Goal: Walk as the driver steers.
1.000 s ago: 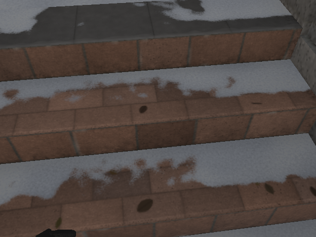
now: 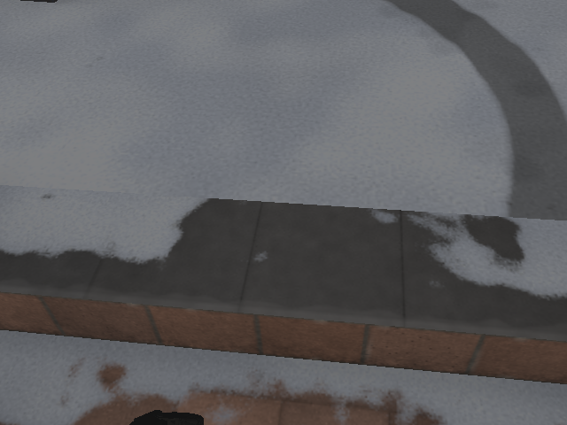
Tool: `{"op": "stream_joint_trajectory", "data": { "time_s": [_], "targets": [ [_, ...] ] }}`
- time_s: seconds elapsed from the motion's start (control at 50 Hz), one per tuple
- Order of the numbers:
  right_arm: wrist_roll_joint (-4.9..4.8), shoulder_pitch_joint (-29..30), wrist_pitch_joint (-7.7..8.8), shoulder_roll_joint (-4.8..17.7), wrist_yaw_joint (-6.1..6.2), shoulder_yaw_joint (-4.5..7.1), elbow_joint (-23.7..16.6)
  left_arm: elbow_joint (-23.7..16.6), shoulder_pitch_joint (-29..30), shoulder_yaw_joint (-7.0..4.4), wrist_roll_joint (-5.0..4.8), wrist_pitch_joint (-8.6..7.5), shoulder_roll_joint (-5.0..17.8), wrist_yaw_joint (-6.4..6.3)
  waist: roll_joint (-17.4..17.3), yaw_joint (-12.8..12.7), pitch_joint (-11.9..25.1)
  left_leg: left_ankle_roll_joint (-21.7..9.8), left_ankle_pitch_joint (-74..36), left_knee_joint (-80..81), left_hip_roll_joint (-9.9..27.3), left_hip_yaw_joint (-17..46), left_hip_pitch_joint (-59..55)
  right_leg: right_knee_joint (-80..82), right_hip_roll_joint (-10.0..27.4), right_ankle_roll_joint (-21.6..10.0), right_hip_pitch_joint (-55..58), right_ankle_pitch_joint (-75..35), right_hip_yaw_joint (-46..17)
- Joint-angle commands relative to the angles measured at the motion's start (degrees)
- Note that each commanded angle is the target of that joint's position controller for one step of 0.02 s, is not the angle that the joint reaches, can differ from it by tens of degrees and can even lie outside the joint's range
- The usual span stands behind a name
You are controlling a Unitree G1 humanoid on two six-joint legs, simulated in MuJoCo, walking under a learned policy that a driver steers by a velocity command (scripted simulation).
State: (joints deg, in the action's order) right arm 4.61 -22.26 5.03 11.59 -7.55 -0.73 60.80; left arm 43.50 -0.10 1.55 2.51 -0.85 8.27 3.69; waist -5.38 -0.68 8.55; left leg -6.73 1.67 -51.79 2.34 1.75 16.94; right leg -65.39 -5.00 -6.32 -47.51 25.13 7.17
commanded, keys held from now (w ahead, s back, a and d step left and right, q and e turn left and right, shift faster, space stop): w+e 0.50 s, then w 0.18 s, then w+q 0.32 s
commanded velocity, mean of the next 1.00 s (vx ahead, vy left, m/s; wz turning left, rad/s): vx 0.50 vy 0.00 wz -0.30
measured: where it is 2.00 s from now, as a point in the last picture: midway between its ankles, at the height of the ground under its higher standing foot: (351, 146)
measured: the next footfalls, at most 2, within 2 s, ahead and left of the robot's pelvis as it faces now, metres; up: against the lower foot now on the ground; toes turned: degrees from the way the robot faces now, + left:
left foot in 0.42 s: +0.44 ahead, +0.09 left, +0.15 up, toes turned -10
right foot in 1.00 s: +0.67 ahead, -0.25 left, +0.30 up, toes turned -22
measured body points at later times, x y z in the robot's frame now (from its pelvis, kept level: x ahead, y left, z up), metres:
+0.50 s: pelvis +0.28 +0.03 +0.15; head +0.27 +0.02 +0.60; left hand +0.33 +0.23 +0.00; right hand +0.48 -0.21 +0.09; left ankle +0.40 +0.10 -0.49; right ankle +0.11 -0.07 -0.49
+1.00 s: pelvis +0.53 -0.08 +0.26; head +0.55 -0.07 +0.71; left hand +0.86 -0.08 +0.22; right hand +0.34 -0.13 +0.13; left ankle +0.40 +0.10 -0.48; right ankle +0.64 -0.23 -0.34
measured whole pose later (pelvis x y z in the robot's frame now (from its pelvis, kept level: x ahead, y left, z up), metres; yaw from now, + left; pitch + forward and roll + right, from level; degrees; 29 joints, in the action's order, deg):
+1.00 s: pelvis +0.53 -0.08 +0.26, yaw -16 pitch +9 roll -3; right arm 3.4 -37.1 7.3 -0.5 -6.3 -4.1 68.2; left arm 44.2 14.5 4.9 3.2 0.1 3.3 5.0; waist -2.9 8.0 7.0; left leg -0.4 16.7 -9.8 6.1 -4.8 -1.3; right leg -74.2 3.4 -9.2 -60.3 22.3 7.6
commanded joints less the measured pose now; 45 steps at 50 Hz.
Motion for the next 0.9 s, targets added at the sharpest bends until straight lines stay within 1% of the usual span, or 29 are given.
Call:
{"op": "stream_joint_trajectory", "data": {
  "time_s": [0.02,0.04,0.08,0.12,0.16,0.18,0.22,0.26,0.28,0.32,0.34,0.38,0.4,0.42,0.44,0.46,0.48,0.5,0.54,0.56,0.58,0.62,0.68,0.7,0.74,0.8,0.84,0.88,0.9],
  "targets": [
    [-1.57,3.13,0.08,2.88,1.05,0.97,-3.72,10.52,-30.78,-4.58,1.57,-1.98,10.88,-2.31,14.96,-8.33,-2.46,-1.39,-2.89,-52.6,-5.45,13.32,46.9,39.37,13.03,-12.91,38.46,14.08,-53.18],
    [-1.26,6.71,0.13,2.08,2.23,0.62,-5.45,12.52,-26.19,-3.82,1.21,-2.37,6.55,-1.95,7.7,-4.73,-2.34,-2.61,-2.79,-57.78,-6.6,13.63,50.4,38.28,12.33,-12.43,36.59,4.44,-48.2],
    [-0.77,9.5,-0.57,-0.95,3.49,-0.9,-8.87,14.58,-17.49,-1.73,0.23,-2.39,0.51,-1.0,3.77,2.92,-0.89,-4.93,-0.73,-66.84,-4.59,11.68,53.29,37.83,11.44,-8.32,30.08,-12.12,-37.41],
    [-0.44,8.71,-1.89,-0.7,3.62,-1.44,-9.08,16.7,-16.68,-0.93,0.67,-3.27,-1.35,-0.08,4.41,5.77,-2.51,-5.25,1.1,-65.37,-1.81,6.6,57.37,38.02,7.91,-6.36,26.55,-18.49,-25.31],
    [-1.79,12.27,-1.88,1.06,3.47,-1.23,-9.65,15.64,-15.48,-1.41,2.1,-4.42,1.24,0.02,3.76,5.05,-4.16,-3.94,1.72,-57.55,0.25,1.64,51.41,41.6,4.63,-6.45,16.29,-13.65,-19.72],
    [-2.22,13.41,-1.66,-0.56,3.36,-1.96,-9.24,17.51,-21.24,-1.33,3.27,-4.52,2.03,-0.37,9.55,2.67,-4.72,-3.52,5.75,-70.02,-0.81,-0.34,54.44,42.84,5.49,-8.63,17.37,-12.52,-23.18],
    [-1.78,23.2,-1.26,-2.14,4.51,-3.27,-14.19,20.61,-28.94,-0.44,4.09,-3.84,0.82,-0.27,10.07,0.23,-6.1,-5.31,13.2,-72.46,-0.13,0.83,64.48,44.08,8.3,-8.98,23.16,-7.1,-28.89],
    [-1.26,30.65,-1.25,0.13,5.71,-3.38,-18.16,21.8,-32.65,-0.05,4.78,-4.94,1.56,0.19,4.8,-1.8,-4.85,-3.26,8.76,-54.08,2.16,-0.29,64.24,44.92,8.81,-8.01,28.92,-6.65,-30.72],
    [-1.47,33.7,-1.55,0.16,6.23,-3.5,-19.61,21.58,-33.59,-0.2,4.21,-5.45,2.14,0.22,6.85,-3.01,-5.97,-1.3,7.16,-47.89,3.41,-0.89,63.03,46.15,9.41,-8.83,28.83,-8.63,-31.52],
    [-0.4,39.85,-3.8,-2.34,5.9,-3.94,-22.53,15.99,-25.76,0.21,0.44,-5.91,2.34,1.91,9.74,-1.46,-8.84,2.46,15.19,-32.17,3.56,-10.33,37.78,58.52,12.35,-11.16,10.24,-12.84,-29.48],
    [-1.15,36.78,-4.42,-4.68,5.07,-4.42,-22.87,15.37,-25.38,0.5,-0.33,-6.38,3.23,2.32,13.32,0.21,-9.47,3.41,14.59,-33.67,2.08,-10.81,26.39,57.87,14.17,-11.82,4.91,-22.87,-28.35],
    [-2.2,32.05,-5.3,0.42,4.22,-2.5,-22.56,14.58,-25.15,-1.57,-1.23,-7.51,10.69,2.54,14.92,4.41,-5.15,3.8,15.85,-24.25,-3.89,-11.93,20.07,51.73,16.72,-11.69,20.1,-73.64,-27.67],
    [-2.49,29.07,-4.56,4.73,4.83,-0.68,-22.3,13.81,-24.64,-3.24,-2.34,-8.03,13.06,2.29,13.9,5.46,-1.58,2.4,19.05,-11.52,-6.93,-12.05,18.82,45.32,15.68,-9.34,32.64,-89.61,-25.74],
    [-2.62,19.49,-3.59,7.06,5.87,0.77,-20.27,13.83,-23.42,-4.54,-0.93,-7.99,13.61,2.56,13.83,8.18,4.58,-0.09,14.15,-5.57,-5.09,-4.91,7.69,32.52,13.62,-6.09,34.69,-95.97,-24.32],
    [-2.21,7.25,-2.59,7.98,5.83,1.04,-16.71,14.86,-32.39,-3.1,1.87,-8.21,3.69,2.41,-1.98,6.5,22.11,-12.1,1.55,1.75,6.43,18.82,-20.13,13.1,6.51,-3.13,18.91,-70.49,-23.38],
    [-0.55,-4.46,-3.12,10.48,6.43,1.55,-13.39,15.81,-31.24,-2.48,1.64,-6.78,0.13,3.39,-13.8,11.85,22.27,-21.0,24.7,25.37,20.73,52.79,-27.48,-13.5,-3.69,-0.46,-1.27,-15.32,-23.84],
    [-0.31,-4.55,-1.62,11.39,7.66,2.12,-11.24,15.19,-20.93,-4.34,-0.62,-5.87,3.75,3.37,-7.02,13.33,4.11,-12.21,52.93,30.47,17.94,54.5,-14.22,-32.11,0.26,-1.2,-14.29,-21.42,-25.64],
    [-1.82,4.3,-0.54,11.14,7.59,2.45,-10.81,15.89,-19.27,-4.78,-1.57,-5.65,3.92,2.31,-4.85,8.58,-5.0,-10.42,53.24,28.62,17.93,45.18,-1.18,-35.68,3.29,-1.46,-15.41,-25.87,-21.14],
    [-2.06,7.6,-1.42,-3.34,6.81,-0.52,-5.56,15.22,-15.72,-4.07,0.06,-4.97,2.24,0.95,6.12,3.71,-1.93,-10.12,32.29,26.21,17.46,28.87,5.41,-44.41,4.72,-5.84,-12.54,-26.39,-19.14],
    [-2.32,9.54,-1.64,-7.45,6.9,-1.48,-4.47,13.67,-13.67,-3.38,0.26,-4.25,-0.12,0.94,7.23,1.06,-2.83,-8.74,26.48,27.68,15.72,23.34,7.93,-45.66,5.32,-7.74,-13.44,-25.86,-19.32],
    [-2.38,10.2,-1.41,-8.61,7.22,-1.62,-3.09,13.34,-13.13,-2.96,-0.11,-3.52,-2.0,0.94,6.57,-0.05,-3.91,-7.28,22.57,28.56,13.31,17.42,7.44,-44.6,5.18,-9.14,-16.15,-24.81,-20.4],
    [-0.5,8.91,-0.78,-7.53,6.84,-0.97,-0.81,12.09,-11.38,-1.47,-0.36,-2.68,-3.09,1.41,5.97,-1.16,-4.61,-5.46,18.06,31.25,10.63,8.13,5.58,-44.73,5.22,-10.41,-21.73,-25.21,-19.16],
    [1.55,6.95,-0.45,-5.34,5.2,-0.7,-0.06,9.52,-5.05,-1.08,-0.97,-2.33,0.19,2.22,4.88,-0.12,-6.03,-5.79,15.98,37.65,9.17,-0.37,5.57,-43.1,6.48,-10.04,-25.35,-25.23,-14.55],
    [2.13,2.71,-0.42,-5.19,4.99,-0.94,1.84,9.27,-3.4,-0.89,-0.81,-2.07,0.6,2.11,1.97,0.92,-6.15,-6.75,15.0,38.46,9.36,0.18,2.81,-49.49,6.75,-9.86,-29.62,-23.43,-13.36],
    [3.3,-4.61,-0.93,-5.21,4.74,-1.54,5.17,7.43,0.83,0.29,-0.36,-2.22,0.28,0.89,3.99,2.5,-7.53,-8.16,14.07,38.25,11.11,4.42,-6.78,-57.32,6.48,-10.67,-42.86,-20.42,-15.01],
    [3.9,-9.79,-0.51,-6.17,4.69,-2.52,7.71,2.35,9.11,2.29,-0.43,-2.0,-0.47,-0.29,4.27,3.33,-7.03,-7.12,8.97,39.84,10.31,3.51,-12.2,-48.59,11.47,-10.82,-46.25,-19.84,-9.7],
    [3.89,-17.5,0.06,-6.62,4.12,-3.16,9.93,-1.81,17.73,2.65,-0.17,-0.58,0.74,-0.65,4.15,6.62,-5.89,-7.56,7.29,42.71,10.9,4.14,-11.75,-32.8,14.5,-7.42,-41.02,-24.73,-5.87],
    [1.49,-18.12,0.59,-6.62,1.77,-3.69,8.75,-5.02,27.12,3.45,0.84,2.41,-0.86,0.41,-0.36,7.38,-7.18,-8.03,-1.95,47.97,12.27,1.16,0.68,-23.06,14.06,-5.31,-22.84,-13.93,-2.52],
    [-0.53,-15.02,1.27,-5.58,1.27,-3.44,6.87,-4.51,24.91,3.06,1.41,2.97,-0.99,1.08,-1.47,5.04,-6.65,-7.93,-6.55,48.09,11.39,-2.44,4.4,-18.21,12.53,-4.46,-12.05,-10.52,0.45]
  ]
}}
Keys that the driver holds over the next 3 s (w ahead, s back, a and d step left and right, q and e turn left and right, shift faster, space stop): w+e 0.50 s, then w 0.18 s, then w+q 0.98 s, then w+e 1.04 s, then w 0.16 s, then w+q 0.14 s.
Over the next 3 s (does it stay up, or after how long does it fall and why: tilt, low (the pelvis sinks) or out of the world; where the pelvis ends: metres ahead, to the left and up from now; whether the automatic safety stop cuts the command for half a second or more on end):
stays up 1.57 -0.15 0.41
